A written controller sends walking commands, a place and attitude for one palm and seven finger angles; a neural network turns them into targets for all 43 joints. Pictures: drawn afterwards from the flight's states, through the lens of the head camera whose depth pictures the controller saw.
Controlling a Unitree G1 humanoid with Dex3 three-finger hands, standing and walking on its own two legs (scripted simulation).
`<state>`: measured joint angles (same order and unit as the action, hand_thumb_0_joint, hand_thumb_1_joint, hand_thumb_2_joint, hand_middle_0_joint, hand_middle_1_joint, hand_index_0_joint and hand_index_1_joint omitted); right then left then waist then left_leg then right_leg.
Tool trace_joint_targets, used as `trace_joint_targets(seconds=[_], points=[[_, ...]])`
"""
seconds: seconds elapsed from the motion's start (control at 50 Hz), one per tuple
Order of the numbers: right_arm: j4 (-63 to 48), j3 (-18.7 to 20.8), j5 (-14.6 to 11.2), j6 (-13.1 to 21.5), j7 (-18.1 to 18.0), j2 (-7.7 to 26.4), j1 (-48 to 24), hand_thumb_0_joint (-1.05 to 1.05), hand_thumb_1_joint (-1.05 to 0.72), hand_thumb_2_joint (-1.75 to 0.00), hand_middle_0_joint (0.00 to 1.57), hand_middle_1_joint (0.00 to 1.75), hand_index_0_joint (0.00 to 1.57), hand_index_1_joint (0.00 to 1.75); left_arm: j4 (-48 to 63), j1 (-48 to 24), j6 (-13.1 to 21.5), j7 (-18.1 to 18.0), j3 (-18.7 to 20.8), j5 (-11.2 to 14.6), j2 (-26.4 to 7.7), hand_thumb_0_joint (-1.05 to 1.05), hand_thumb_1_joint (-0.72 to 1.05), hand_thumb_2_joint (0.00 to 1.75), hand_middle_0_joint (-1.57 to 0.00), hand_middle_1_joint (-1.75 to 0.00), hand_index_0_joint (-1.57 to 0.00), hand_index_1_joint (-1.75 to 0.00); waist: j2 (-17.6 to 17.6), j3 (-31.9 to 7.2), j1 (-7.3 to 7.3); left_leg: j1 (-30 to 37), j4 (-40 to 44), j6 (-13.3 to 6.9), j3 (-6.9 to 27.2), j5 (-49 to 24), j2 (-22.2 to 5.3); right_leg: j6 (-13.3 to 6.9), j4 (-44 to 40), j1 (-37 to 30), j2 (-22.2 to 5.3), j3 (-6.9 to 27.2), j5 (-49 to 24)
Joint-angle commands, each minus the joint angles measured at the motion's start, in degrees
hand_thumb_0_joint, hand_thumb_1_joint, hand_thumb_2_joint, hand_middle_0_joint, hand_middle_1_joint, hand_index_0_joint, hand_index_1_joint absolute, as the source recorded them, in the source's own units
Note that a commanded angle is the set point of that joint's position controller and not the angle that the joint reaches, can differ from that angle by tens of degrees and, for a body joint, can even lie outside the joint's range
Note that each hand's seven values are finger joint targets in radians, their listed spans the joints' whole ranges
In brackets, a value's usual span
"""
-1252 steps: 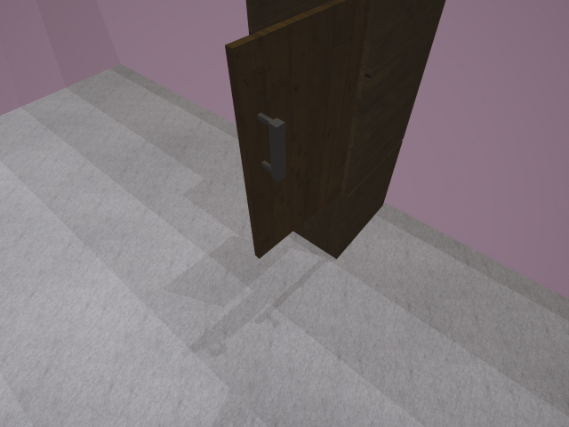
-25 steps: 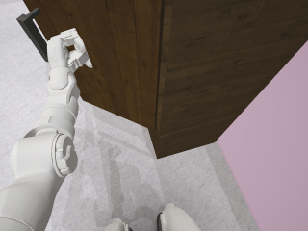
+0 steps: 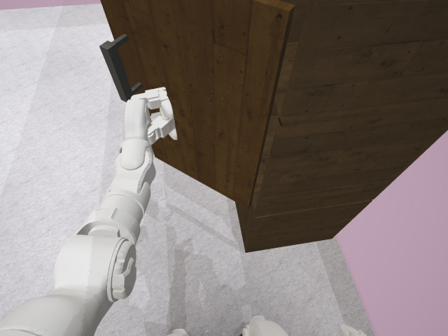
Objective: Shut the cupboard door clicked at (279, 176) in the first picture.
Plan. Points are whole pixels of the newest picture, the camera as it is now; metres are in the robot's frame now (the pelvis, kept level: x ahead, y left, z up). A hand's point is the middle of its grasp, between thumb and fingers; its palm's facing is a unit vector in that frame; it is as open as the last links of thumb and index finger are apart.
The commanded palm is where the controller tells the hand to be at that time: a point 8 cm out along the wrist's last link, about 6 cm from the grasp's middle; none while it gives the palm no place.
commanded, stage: draw the hand back to the body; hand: left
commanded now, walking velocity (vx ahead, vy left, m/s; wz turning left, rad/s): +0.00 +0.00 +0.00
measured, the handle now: (125, 69) +0.64 +0.18 +0.09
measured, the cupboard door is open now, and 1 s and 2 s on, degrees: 49 49 49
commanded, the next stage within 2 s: step back with the hand held close in 1.58 s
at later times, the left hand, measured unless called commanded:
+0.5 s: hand (107, 161) +0.36 +0.15 +0.15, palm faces +0.00 -1.00 -0.03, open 3.1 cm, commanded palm +0.32 +0.20 +0.14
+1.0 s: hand out of the picture +0.24 +0.24 +0.19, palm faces +0.34 -0.88 -0.32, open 4.6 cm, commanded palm +0.19 +0.28 +0.20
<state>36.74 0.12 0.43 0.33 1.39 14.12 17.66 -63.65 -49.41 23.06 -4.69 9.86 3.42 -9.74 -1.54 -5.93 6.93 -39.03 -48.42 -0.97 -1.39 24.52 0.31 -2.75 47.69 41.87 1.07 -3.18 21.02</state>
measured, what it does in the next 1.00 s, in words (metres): stands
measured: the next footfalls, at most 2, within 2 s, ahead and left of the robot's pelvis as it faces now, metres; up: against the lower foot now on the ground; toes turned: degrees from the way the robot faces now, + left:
none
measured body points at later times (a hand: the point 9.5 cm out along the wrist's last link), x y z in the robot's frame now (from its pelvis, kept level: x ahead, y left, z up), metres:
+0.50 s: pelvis +0.01 +0.01 +0.03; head +0.01 -0.01 +0.48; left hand +0.35 +0.20 +0.15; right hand +0.15 -0.25 -0.07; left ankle -0.01 +0.11 -0.70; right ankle +0.02 -0.09 -0.70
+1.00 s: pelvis +0.01 +0.01 +0.05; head -0.01 -0.02 +0.49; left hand +0.22 +0.29 +0.20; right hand +0.20 -0.19 -0.05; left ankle -0.01 +0.11 -0.70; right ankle +0.02 -0.09 -0.70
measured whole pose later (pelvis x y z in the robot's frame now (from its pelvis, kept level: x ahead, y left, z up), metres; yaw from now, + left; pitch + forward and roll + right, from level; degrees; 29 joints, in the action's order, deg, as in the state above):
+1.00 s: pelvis +0.01 +0.01 +0.05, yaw +1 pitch -4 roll +0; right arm 35.1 -3.5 -0.9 -0.1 -4.3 11.8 11.2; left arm 12.1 15.6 3.1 -4.5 11.0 4.4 -17.6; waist -4.8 0.5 -3.0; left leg -3.5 -22.2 -1.7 -0.4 14.6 1.7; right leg -1.6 22.6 6.2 0.5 -3.3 12.3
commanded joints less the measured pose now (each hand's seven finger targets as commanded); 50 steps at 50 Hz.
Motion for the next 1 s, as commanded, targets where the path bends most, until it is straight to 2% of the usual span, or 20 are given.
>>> trace_joint_targets(seconds=[0.0, 0.04, 0.06, 0.08, 0.1, 0.16, 0.24, 0.3, 0.34, 0.38, 0.48, 0.5, 0.52, 0.54, 0.62, 0.7, 0.76, 0.8, 0.9, 0.98], points=[[-3.79, 2.80, 0.44, 0.73, -0.21, 8.43, 9.20, 0.00, -0.90, -0.90, 0.20, 0.30, 0.20, 0.30, 12.50, -23.64, 4.12, -0.95, 3.84, 0.97, -9.52, 0.00, 0.90, 0.90, -1.30, -1.50, -1.30, -1.50, 2.58, -23.72, 0.05, 8.97, 4.84, -0.32, 1.30, -17.76, 1.12, 1.50, -4.49, -16.34, 0.21, 2.55, -22.33], [-5.84, 2.93, 0.52, 0.81, 0.01, 8.48, 8.74, 0.00, -0.90, -0.90, 0.20, 0.30, 0.20, 0.30, 19.23, -16.80, 5.88, -0.40, 6.25, 0.91, -12.27, 0.00, 0.90, 0.90, -1.30, -1.50, -1.30, -1.50, -0.09, -30.43, -3.15, 12.77, 4.48, -0.20, 0.90, -24.51, 1.05, 1.07, -3.05, -20.59, 0.29, 2.65, -27.74], [-6.54, 2.90, 0.34, 0.79, 0.14, 8.06, 8.36, 0.00, -0.90, -0.90, 0.20, 0.30, 0.20, 0.30, 22.22, -13.36, 6.14, 0.16, 5.84, 0.74, -12.22, 0.00, 0.90, 0.90, -1.30, -1.50, -1.30, -1.50, -1.21, -31.94, -3.85, 14.08, 4.65, -0.08, 0.56, -27.46, 0.78, 1.06, -2.95, -22.05, 0.16, 2.83, -30.28], [-7.16, 2.91, 0.14, 0.69, 0.18, 7.82, 8.18, 0.00, -0.90, -0.90, 0.20, 0.30, 0.20, 0.30, 24.58, -9.88, 5.82, 0.82, 5.42, 0.94, -11.80, 0.00, 0.90, 0.90, -1.30, -1.50, -1.30, -1.50, 0.83, -31.87, -4.41, 13.72, 4.82, -0.31, 0.25, -29.28, 0.61, 1.13, -3.17, -23.91, 0.18, 2.90, -32.53], [-7.81, 2.96, -0.14, 0.49, 0.20, 7.63, 7.89, 0.00, -0.90, -0.90, 0.20, 0.30, 0.20, 0.30, 26.37, -6.26, 4.98, 1.54, 5.45, 1.00, -12.10, 0.00, 0.90, 0.90, -1.30, -1.50, -1.30, -1.50, 1.80, -30.40, -5.06, 12.20, 5.53, -0.52, -0.39, -28.83, 0.59, 1.22, -3.84, -26.04, 0.14, 3.25, -33.88], [-9.42, 3.16, -1.52, -0.06, -0.14, 7.59, 6.30, 0.00, -0.90, -0.90, 0.20, 0.30, 0.20, 0.30, 32.62, 1.05, 0.84, 4.00, 3.56, 2.53, -10.50, 0.00, 0.90, 0.90, -1.30, -1.50, -1.30, -1.50, 6.06, -24.25, -4.87, 11.04, 8.61, -0.99, -1.14, -26.65, 0.24, 1.64, -6.65, -28.98, 0.10, 3.00, -34.95], [-10.89, 3.06, -2.93, 0.75, -1.74, 7.05, 2.61, 0.00, -0.90, -0.90, 0.20, 0.30, 0.20, 0.30, 46.91, 3.55, -3.54, 6.80, -0.81, 6.32, -6.39, 0.00, 0.90, 0.90, -1.30, -1.50, -1.30, -1.50, 4.00, -21.22, -4.22, 17.49, 11.04, -1.32, -1.27, -25.90, 0.03, 1.99, -10.33, -29.59, 0.21, 2.44, -32.74], [-9.77, 2.37, -3.18, 2.13, -2.88, 6.69, 0.33, 0.00, -0.90, -0.90, 0.20, 0.30, 0.20, 0.30, 51.77, 4.87, -5.12, 7.87, -1.51, 7.16, -6.97, 0.00, 0.90, 0.90, -1.30, -1.50, -1.30, -1.50, 1.62, -15.49, -3.99, 19.27, 13.33, -1.21, -0.21, -21.36, -0.11, 1.79, -12.71, -27.00, 0.19, 2.00, -26.56], [-10.09, 2.24, -3.30, 3.00, -3.50, 6.46, -1.31, 0.00, -0.90, -0.90, 0.20, 0.30, 0.20, 0.30, 56.49, 7.93, -5.69, 8.31, -2.13, 6.73, -7.68, 0.00, 0.90, 0.90, -1.30, -1.50, -1.30, -1.50, -1.00, -15.03, -4.54, 21.62, 14.18, -1.32, 0.13, -20.93, -0.03, 1.48, -13.50, -27.39, -0.07, 1.99, -24.50], [-10.05, 1.60, -3.51, 3.71, -3.72, 6.31, -3.27, 0.00, -0.90, -0.90, 0.20, 0.30, 0.20, 0.30, 56.35, 13.78, -7.53, 8.98, -1.71, 6.89, -8.11, 0.00, 0.90, 0.90, -1.30, -1.50, -1.30, -1.50, -1.40, -12.51, -5.54, 21.44, 15.61, -1.11, 0.45, -19.02, 0.11, 1.28, -14.42, -27.23, -0.33, 1.72, -22.18], [-11.88, 0.73, -4.14, 4.28, -4.36, 6.29, -7.99, 0.00, -0.90, -0.90, 0.20, 0.30, 0.20, 0.30, 60.24, 22.09, -13.68, 10.74, -0.06, 8.69, -9.19, 0.00, 0.90, 0.90, -1.16, -1.35, -1.16, -1.35, 1.71, -9.00, -7.33, 21.67, 18.76, -1.00, 0.80, -14.74, 0.49, 1.33, -17.00, -29.60, -0.90, 1.57, -17.49], [-12.02, 0.67, -3.49, 3.29, -5.24, 5.01, -9.83, 0.00, -0.90, -0.90, 0.20, 0.30, 0.20, 0.30, 65.80, 23.08, -12.48, 7.04, -2.78, 3.56, -13.02, 0.00, 0.90, 0.90, -1.13, -1.32, -1.13, -1.32, 3.82, -6.27, -7.11, 22.88, 21.16, -1.17, 0.81, -14.93, 0.52, 1.62, -20.05, -31.25, -2.08, 3.67, -15.35], [-12.00, 0.65, -3.20, 2.70, -5.74, 4.87, -10.21, 0.00, -0.90, -0.90, 0.20, 0.30, 0.20, 0.30, 65.49, 27.00, -13.10, 5.14, -1.56, 3.20, -12.41, 0.00, 0.90, 0.90, -1.11, -1.29, -1.11, -1.29, 4.49, -5.39, -7.05, 23.42, 21.75, -1.31, 0.59, -14.83, 0.28, 1.93, -21.01, -32.19, -2.25, 3.68, -15.00], [-12.39, 0.39, -3.21, 2.33, -5.92, 4.80, -10.81, 0.00, -0.90, -0.90, 0.20, 0.30, 0.20, 0.30, 66.48, 30.28, -13.87, 4.43, -1.28, 3.32, -12.65, 0.00, 0.90, 0.90, -1.08, -1.26, -1.08, -1.26, 5.98, -4.49, -7.60, 22.91, 22.23, -1.46, 0.80, -14.72, 0.29, 2.07, -21.75, -33.43, -2.48, 3.75, -14.68], [-12.36, -0.56, -2.75, 1.56, -6.30, 4.29, -12.43, 0.00, -0.90, -0.90, 0.20, 0.30, 0.20, 0.30, 74.29, 33.07, -15.20, 2.30, -1.00, 1.93, -13.20, 0.00, 0.90, 0.90, -0.97, -1.14, -0.97, -1.14, 0.00, -3.32, -7.62, 28.20, 25.14, -1.10, 1.13, -17.16, -0.09, 1.46, -23.82, -35.49, -2.23, 2.95, -16.27], [-11.94, -1.21, -2.29, 1.59, -6.59, 3.97, -13.54, 0.00, -0.90, -0.90, 0.20, 0.30, 0.20, 0.30, 78.78, 36.02, -16.21, 0.88, -0.34, 1.12, -13.85, 0.00, 0.90, 0.90, -0.86, -1.02, -0.86, -1.02, -3.95, -1.07, -7.54, 30.88, 27.58, -0.74, 1.44, -17.42, -0.26, 1.17, -26.30, -36.49, -1.90, 2.66, -15.39], [-11.79, -1.35, -1.88, 2.14, -6.68, 4.07, -14.10, 0.00, -0.90, -0.90, 0.20, 0.30, 0.20, 0.30, 82.09, 39.16, -16.43, 0.07, 0.33, 0.91, -14.38, 0.00, 0.90, 0.90, -0.78, -0.93, -0.78, -0.93, -2.29, -0.08, -7.67, 32.08, 29.07, -0.78, 1.92, -16.57, -0.33, 1.19, -27.78, -37.28, -1.67, 2.26, -13.69], [-11.81, -1.36, -1.53, 2.59, -6.58, 3.99, -14.27, 0.00, -0.90, -0.90, 0.20, 0.30, 0.20, 0.30, 84.48, 43.02, -16.46, -0.43, 1.71, 0.79, -15.04, 0.00, 0.90, 0.90, -0.72, -0.87, -0.72, -0.87, -3.40, -1.04, -8.31, 32.99, 29.42, -0.62, 2.16, -18.50, -0.22, 1.07, -27.67, -38.88, -1.62, 2.01, -15.43], [-11.49, -1.03, -1.13, 2.69, -6.23, 3.97, -14.68, 0.00, -0.90, -0.90, 0.20, 0.30, 0.20, 0.30, 87.10, 53.92, -16.69, -0.88, 6.10, 1.05, -16.84, 0.00, 0.90, 0.90, -0.58, -0.72, -0.58, -0.72, 1.07, 0.05, -9.33, 32.35, 29.69, -0.50, 2.28, -21.18, -0.39, 1.31, -27.94, -40.86, -1.67, 1.73, -17.72], [-11.34, -0.58, -1.26, 2.73, -5.86, 3.90, -15.03, 0.00, -0.90, -0.90, 0.20, 0.30, 0.20, 0.30, 90.62, 59.42, -16.21, -0.82, 10.04, 1.01, -19.04, 0.00, 0.90, 0.90, -0.47, -0.60, -0.47, -0.60, -0.15, 0.74, -9.96, 32.08, 29.48, -0.29, 2.05, -22.99, -0.45, 1.44, -27.85, -41.16, -1.85, 1.64, -18.69]])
